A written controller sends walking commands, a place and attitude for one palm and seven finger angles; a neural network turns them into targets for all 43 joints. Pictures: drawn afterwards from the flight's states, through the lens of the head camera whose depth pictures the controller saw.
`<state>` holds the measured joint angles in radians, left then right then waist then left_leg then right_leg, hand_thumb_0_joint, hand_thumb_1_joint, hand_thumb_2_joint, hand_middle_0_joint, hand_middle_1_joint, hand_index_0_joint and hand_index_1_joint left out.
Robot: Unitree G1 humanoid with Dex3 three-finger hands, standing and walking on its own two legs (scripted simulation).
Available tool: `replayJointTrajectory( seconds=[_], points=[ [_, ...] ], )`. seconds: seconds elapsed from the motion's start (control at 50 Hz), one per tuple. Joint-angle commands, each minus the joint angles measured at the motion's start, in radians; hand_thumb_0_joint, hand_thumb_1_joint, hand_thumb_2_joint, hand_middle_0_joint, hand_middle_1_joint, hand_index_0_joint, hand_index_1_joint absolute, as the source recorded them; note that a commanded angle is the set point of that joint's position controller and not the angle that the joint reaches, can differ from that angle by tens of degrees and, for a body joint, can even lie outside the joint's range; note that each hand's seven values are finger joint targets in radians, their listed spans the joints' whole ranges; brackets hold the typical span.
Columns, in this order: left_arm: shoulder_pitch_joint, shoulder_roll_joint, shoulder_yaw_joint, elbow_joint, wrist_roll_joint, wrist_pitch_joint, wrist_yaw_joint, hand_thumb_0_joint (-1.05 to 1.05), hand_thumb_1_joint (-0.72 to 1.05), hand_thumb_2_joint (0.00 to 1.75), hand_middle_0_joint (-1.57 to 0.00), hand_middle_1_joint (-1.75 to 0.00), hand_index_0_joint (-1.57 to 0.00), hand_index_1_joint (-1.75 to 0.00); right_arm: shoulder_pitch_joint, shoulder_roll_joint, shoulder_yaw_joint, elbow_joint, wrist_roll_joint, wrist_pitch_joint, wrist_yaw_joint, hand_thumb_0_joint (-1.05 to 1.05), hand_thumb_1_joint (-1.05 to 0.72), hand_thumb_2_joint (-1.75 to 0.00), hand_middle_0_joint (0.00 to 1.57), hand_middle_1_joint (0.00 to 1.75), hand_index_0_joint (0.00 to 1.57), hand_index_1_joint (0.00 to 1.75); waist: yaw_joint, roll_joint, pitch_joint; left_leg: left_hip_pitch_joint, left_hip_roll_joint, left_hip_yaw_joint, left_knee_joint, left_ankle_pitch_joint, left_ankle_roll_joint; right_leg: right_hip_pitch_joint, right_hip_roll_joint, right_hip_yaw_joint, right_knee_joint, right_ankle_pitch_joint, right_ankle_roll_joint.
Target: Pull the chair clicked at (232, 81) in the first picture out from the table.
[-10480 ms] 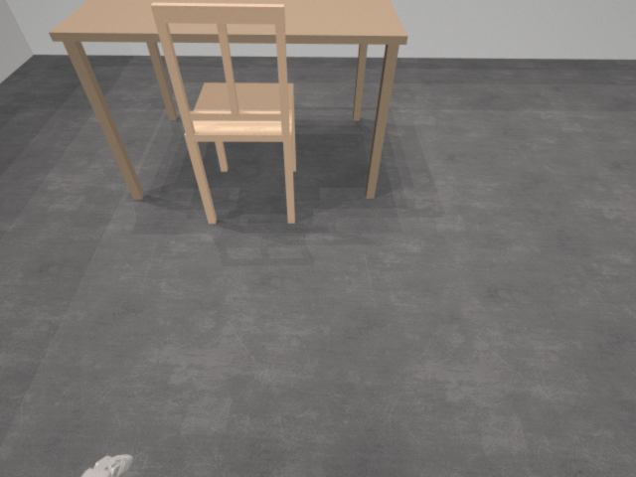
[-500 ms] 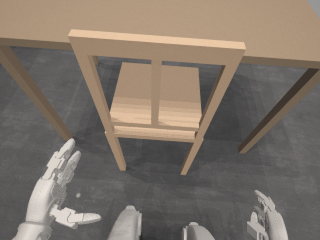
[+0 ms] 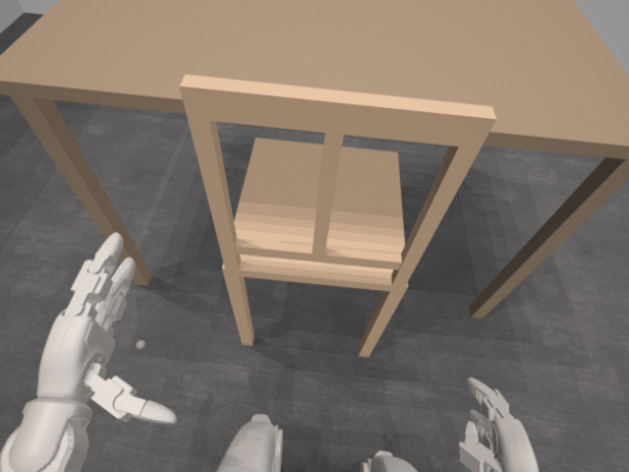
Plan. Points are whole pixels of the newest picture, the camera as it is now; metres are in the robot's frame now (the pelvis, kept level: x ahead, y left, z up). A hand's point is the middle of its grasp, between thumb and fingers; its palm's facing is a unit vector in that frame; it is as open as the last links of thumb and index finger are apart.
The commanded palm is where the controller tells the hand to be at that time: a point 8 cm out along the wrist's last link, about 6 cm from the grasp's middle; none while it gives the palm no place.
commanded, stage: raise the hand toward the chair's back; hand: left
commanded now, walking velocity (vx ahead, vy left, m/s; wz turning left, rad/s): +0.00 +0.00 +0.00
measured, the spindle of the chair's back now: (325, 200) +0.51 +0.02 +0.00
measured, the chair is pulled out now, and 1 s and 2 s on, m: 0.00 0.00 0.00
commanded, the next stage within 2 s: aim the fingers beside a spindle in 0.48 s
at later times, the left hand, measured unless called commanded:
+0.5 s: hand (167, 346) +0.25 +0.19 +0.05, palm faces -0.02 -1.00 -0.06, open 16.9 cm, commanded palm +0.23 +0.25 +0.05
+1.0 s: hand (179, 310) +0.29 +0.19 +0.04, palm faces +0.01 -1.00 -0.06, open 16.9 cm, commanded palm +0.27 +0.24 +0.03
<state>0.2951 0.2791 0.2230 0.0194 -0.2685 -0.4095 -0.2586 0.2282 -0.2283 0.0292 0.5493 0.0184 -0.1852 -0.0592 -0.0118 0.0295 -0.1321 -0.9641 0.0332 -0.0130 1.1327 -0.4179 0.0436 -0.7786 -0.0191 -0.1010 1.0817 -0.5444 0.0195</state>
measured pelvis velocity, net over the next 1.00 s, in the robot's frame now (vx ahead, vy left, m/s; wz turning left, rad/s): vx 0.02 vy -0.03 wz -0.01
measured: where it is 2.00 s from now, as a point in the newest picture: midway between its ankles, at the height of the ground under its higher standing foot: outside the picture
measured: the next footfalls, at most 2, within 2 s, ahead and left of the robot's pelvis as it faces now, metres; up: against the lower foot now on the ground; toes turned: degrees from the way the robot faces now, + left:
none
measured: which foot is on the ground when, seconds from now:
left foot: down 0.00-1.00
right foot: down 0.00-1.00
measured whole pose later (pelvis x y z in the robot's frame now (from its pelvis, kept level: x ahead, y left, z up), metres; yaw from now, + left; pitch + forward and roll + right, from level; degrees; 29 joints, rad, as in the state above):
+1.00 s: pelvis +0.02 -0.03 +0.00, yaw -1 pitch +17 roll -3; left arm 0.16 0.29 0.29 0.21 -0.31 -0.40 -0.34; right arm 0.23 -0.25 -0.01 0.59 0.02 -0.19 -0.06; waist -0.03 0.04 -0.15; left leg -1.00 0.06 -0.02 1.14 -0.45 0.00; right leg -0.84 0.00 -0.10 1.12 -0.59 -0.02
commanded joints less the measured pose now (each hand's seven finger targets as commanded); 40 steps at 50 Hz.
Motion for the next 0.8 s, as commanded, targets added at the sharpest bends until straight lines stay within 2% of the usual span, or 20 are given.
replayJointTrajectory(
  seconds=[0.0,0.04,0.08,0.1,0.14,0.2,0.22,0.28,0.36,0.4,0.42,0.48,0.5,0.52,0.56,0.62,0.7,0.76,0.78],
  points=[
    [-0.029,0.107,0.035,-0.088,-0.022,0.025,-0.039,0.0,-0.5,0.3,-0.06,-0.08,-0.06,-0.08,-0.04,-0.171,-0.077,-0.16,0.023,-0.042,-0.012,0.0,-0.9,-0.9,0.2,0.3,0.2,0.3,-0.01,0.04,-0.171,0.318,-0.003,-0.09,-0.265,-0.057,-0.029,-0.048,0.042,0.006,-0.181,0.054,-0.042],
    [-0.037,0.123,0.041,-0.152,-0.029,0.032,-0.043,0.0,-0.5,0.3,-0.06,-0.08,-0.06,-0.08,-0.038,-0.172,-0.079,-0.169,0.026,-0.048,-0.014,0.0,-0.9,-0.9,0.2,0.3,0.2,0.3,-0.003,0.056,-0.206,0.35,-0.003,-0.085,-0.266,-0.009,-0.028,-0.02,0.04,0.007,-0.186,0.081,-0.043],
    [-0.054,0.146,0.071,-0.22,-0.037,0.01,-0.023,0.0,-0.5,0.3,-0.06,-0.08,-0.06,-0.08,-0.037,-0.166,-0.08,-0.17,0.02,-0.058,-0.016,0.0,-0.9,-0.9,0.2,0.3,0.2,0.3,0.004,0.058,-0.236,0.369,-0.003,-0.082,-0.26,0.032,-0.028,-0.012,0.04,0.006,-0.184,0.094,-0.042],
    [-0.049,0.17,0.094,-0.222,-0.032,-0.005,-0.005,0.0,-0.5,0.3,-0.06,-0.08,-0.06,-0.08,-0.038,-0.162,-0.08,-0.16,0.018,-0.061,-0.017,0.0,-0.9,-0.9,0.2,0.3,0.2,0.3,0.005,0.051,-0.225,0.366,-0.001,-0.085,-0.256,0.039,-0.028,-0.017,0.044,0.007,-0.182,0.094,-0.044],
    [-0.057,0.151,0.092,-0.25,-0.032,-0.051,0.023,0.0,-0.5,0.3,-0.06,-0.08,-0.06,-0.08,-0.031,-0.153,-0.08,-0.146,0.01,-0.069,-0.013,0.0,-0.9,-0.9,0.2,0.3,0.2,0.3,0.002,0.069,-0.225,0.383,0.001,-0.087,-0.246,0.081,-0.033,-0.033,0.042,0.003,-0.166,0.11,-0.046],
    [-0.059,0.148,0.095,-0.192,-0.017,-0.089,0.05,0.0,-0.5,0.3,-0.06,-0.08,-0.06,-0.08,-0.027,-0.155,-0.081,-0.123,0.001,-0.07,-0.005,0.0,-0.9,-0.9,0.2,0.3,0.2,0.3,-0.006,0.084,-0.186,0.354,0.003,-0.091,-0.233,0.061,-0.036,-0.072,0.041,0.001,-0.146,0.099,-0.046],
    [-0.051,0.122,0.07,-0.163,-0.013,-0.09,0.046,0.0,-0.5,0.3,-0.06,-0.08,-0.06,-0.08,-0.027,-0.157,-0.081,-0.124,0.003,-0.068,-0.002,0.0,-0.9,-0.9,0.2,0.3,0.2,0.3,-0.015,0.078,-0.17,0.348,0.003,-0.089,-0.23,0.051,-0.037,-0.085,0.04,0.0,-0.146,0.095,-0.045],
    [-0.038,0.107,0.04,-0.105,-0.009,-0.057,0.011,0.0,-0.5,0.3,-0.06,-0.08,-0.06,-0.08,-0.029,-0.168,-0.082,-0.135,0.01,-0.059,0.002,0.0,-0.9,-0.9,0.2,0.3,0.2,0.3,-0.018,0.07,-0.163,0.318,0.0,-0.08,-0.234,-0.012,-0.034,-0.083,0.036,0.007,-0.156,0.072,-0.042],
    [-0.043,0.137,0.05,-0.165,-0.021,-0.014,-0.025,0.0,-0.5,0.3,-0.06,-0.08,-0.06,-0.08,-0.024,-0.17,-0.087,-0.158,0.02,-0.057,-0.007,0.0,-0.9,-0.9,0.2,0.3,0.2,0.3,-0.007,0.056,-0.232,0.347,-0.005,-0.06,-0.23,0.061,-0.024,-0.013,0.037,0.02,-0.183,0.115,-0.041],
    [-0.052,0.163,0.081,-0.214,-0.027,-0.022,-0.012,0.0,-0.5,0.3,-0.06,-0.08,-0.06,-0.08,-0.024,-0.163,-0.086,-0.154,0.018,-0.061,-0.011,0.0,-0.9,-0.9,0.2,0.3,0.2,0.3,-0.002,0.062,-0.251,0.365,-0.006,-0.057,-0.219,0.109,-0.022,0.008,0.039,0.021,-0.183,0.144,-0.042],
    [-0.054,0.156,0.079,-0.233,-0.029,-0.031,-0.005,0.0,-0.5,0.3,-0.06,-0.08,-0.06,-0.08,-0.024,-0.159,-0.086,-0.155,0.017,-0.064,-0.013,0.0,-0.9,-0.9,0.2,0.3,0.2,0.3,-0.005,0.064,-0.256,0.381,-0.004,-0.056,-0.214,0.131,-0.022,-0.002,0.039,0.02,-0.18,0.157,-0.041],
    [-0.066,0.13,0.08,-0.216,-0.034,-0.065,0.021,0.0,-0.5,0.3,-0.06,-0.08,-0.06,-0.08,-0.026,-0.148,-0.083,-0.134,0.011,-0.067,-0.013,0.0,-0.9,-0.9,0.2,0.3,0.2,0.3,-0.015,0.049,-0.212,0.36,-0.003,-0.055,-0.197,0.132,-0.024,-0.032,0.04,0.016,-0.172,0.153,-0.039],
    [-0.067,0.147,0.1,-0.187,-0.031,-0.07,0.027,0.0,-0.5,0.3,-0.06,-0.08,-0.06,-0.08,-0.025,-0.146,-0.084,-0.125,0.008,-0.065,-0.014,0.0,-0.9,-0.9,0.2,0.3,0.2,0.3,-0.011,0.039,-0.199,0.338,-0.006,-0.052,-0.188,0.135,-0.023,-0.025,0.04,0.02,-0.173,0.159,-0.04],
    [-0.064,0.118,0.076,-0.161,-0.027,-0.073,0.023,0.0,-0.5,0.3,-0.06,-0.08,-0.06,-0.08,-0.024,-0.148,-0.082,-0.125,0.008,-0.065,-0.011,0.0,-0.9,-0.9,0.2,0.3,0.2,0.3,-0.02,0.033,-0.187,0.328,-0.006,-0.05,-0.182,0.13,-0.024,-0.038,0.038,0.018,-0.167,0.158,-0.039],
    [-0.065,0.106,0.06,-0.113,-0.022,-0.065,0.007,0.0,-0.5,0.3,-0.06,-0.08,-0.06,-0.08,-0.023,-0.153,-0.085,-0.123,0.009,-0.061,-0.009,0.0,-0.9,-0.9,0.2,0.3,0.2,0.3,-0.025,0.011,-0.178,0.299,-0.009,-0.041,-0.169,0.11,-0.021,-0.044,0.036,0.027,-0.17,0.151,-0.037],
    [-0.083,0.109,0.044,-0.062,-0.021,-0.037,-0.03,0.0,-0.5,0.3,-0.06,-0.08,-0.06,-0.08,-0.019,-0.161,-0.085,-0.125,0.014,-0.054,-0.01,0.0,-0.9,-0.9,0.2,0.3,0.2,0.3,-0.028,0.012,-0.185,0.278,-0.013,-0.029,-0.154,0.114,-0.017,-0.031,0.033,0.042,-0.176,0.168,-0.035],
    [-0.165,0.182,0.103,-0.097,-0.029,-0.039,-0.054,0.0,-0.5,0.3,-0.06,-0.08,-0.06,-0.08,-0.015,-0.164,-0.087,-0.12,0.012,-0.055,-0.02,0.0,-0.9,-0.9,0.2,0.3,0.2,0.3,-0.022,0.029,-0.249,0.287,-0.013,-0.018,-0.126,0.178,-0.011,0.004,0.031,0.061,-0.165,0.238,-0.035],
    [-0.196,0.192,0.139,-0.116,-0.048,-0.071,-0.047,0.0,-0.5,0.3,-0.06,-0.08,-0.06,-0.08,-0.015,-0.155,-0.085,-0.109,0.008,-0.06,-0.021,0.0,-0.9,-0.9,0.2,0.3,0.2,0.3,-0.013,0.042,-0.287,0.304,-0.013,-0.016,-0.117,0.221,-0.012,0.02,0.031,0.062,-0.154,0.28,-0.035],
    [-0.212,0.196,0.145,-0.108,-0.049,-0.082,-0.044,0.0,-0.5,0.3,-0.06,-0.08,-0.06,-0.08,-0.014,-0.155,-0.086,-0.101,0.008,-0.063,-0.022,0.0,-0.9,-0.9,0.2,0.3,0.2,0.3,-0.019,0.041,-0.284,0.302,-0.01,-0.017,-0.11,0.222,-0.012,0.005,0.032,0.062,-0.149,0.278,-0.035]
  ],
)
